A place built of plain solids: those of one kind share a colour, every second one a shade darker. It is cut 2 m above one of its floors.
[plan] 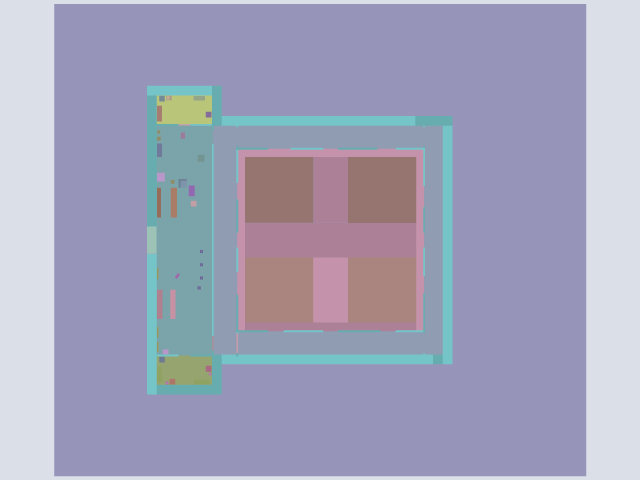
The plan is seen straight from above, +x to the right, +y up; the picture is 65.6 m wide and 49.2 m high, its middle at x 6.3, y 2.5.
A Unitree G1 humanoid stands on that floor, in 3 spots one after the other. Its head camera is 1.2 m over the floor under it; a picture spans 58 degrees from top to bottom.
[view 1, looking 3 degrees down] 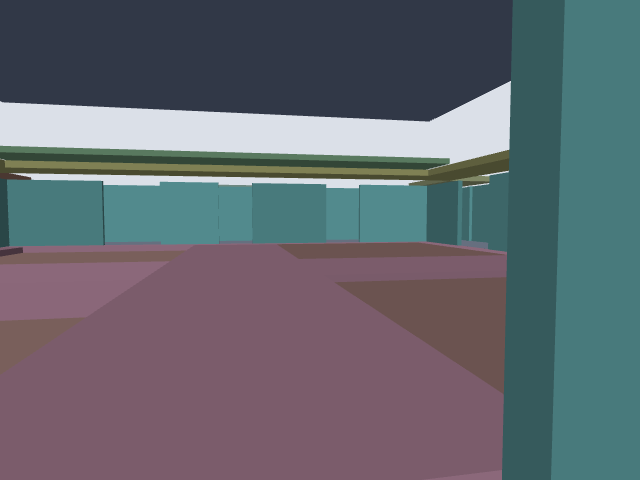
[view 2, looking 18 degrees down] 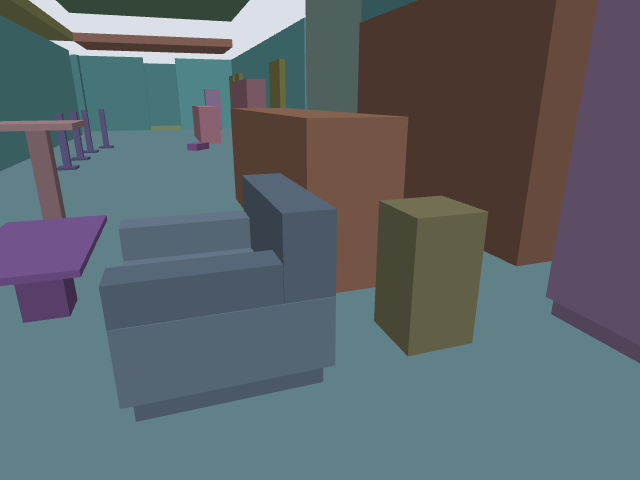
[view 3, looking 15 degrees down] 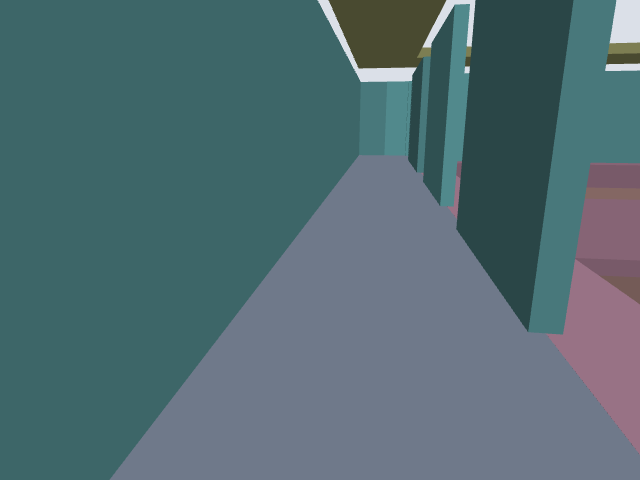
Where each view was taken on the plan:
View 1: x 17.97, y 2.48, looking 169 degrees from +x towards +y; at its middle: wall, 20.45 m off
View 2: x -7.61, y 10.26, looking -109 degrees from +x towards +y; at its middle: armchair_foyer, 1.68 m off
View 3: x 17.97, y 8.38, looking -82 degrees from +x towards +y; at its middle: floor_corr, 4.64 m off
